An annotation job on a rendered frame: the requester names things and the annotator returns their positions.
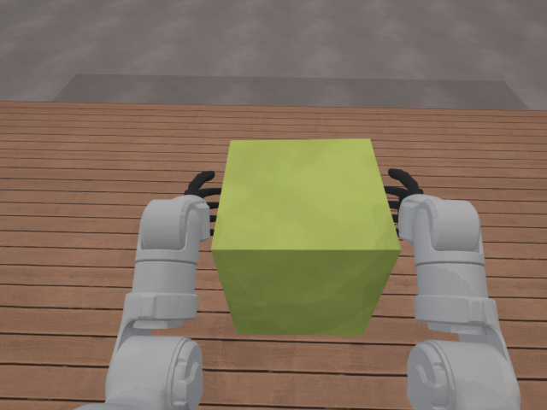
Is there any robot right hand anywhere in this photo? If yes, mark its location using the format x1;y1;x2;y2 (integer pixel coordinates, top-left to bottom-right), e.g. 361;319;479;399
384;168;424;237

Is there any right robot upper arm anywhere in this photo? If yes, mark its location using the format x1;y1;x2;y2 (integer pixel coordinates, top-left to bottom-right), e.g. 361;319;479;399
407;340;521;410

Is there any carton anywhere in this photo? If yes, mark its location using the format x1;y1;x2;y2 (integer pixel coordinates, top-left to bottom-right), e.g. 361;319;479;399
211;138;401;336

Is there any left robot forearm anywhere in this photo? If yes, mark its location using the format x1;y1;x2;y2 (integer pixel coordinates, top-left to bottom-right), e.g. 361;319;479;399
105;195;210;399

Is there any robot left hand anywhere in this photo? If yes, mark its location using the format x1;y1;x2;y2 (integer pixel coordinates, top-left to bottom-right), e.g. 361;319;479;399
184;171;222;236

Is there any left robot upper arm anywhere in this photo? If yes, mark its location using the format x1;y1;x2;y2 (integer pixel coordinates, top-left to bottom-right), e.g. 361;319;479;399
74;336;203;410

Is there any right robot forearm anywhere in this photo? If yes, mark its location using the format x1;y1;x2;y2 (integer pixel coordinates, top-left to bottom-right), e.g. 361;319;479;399
398;194;521;408

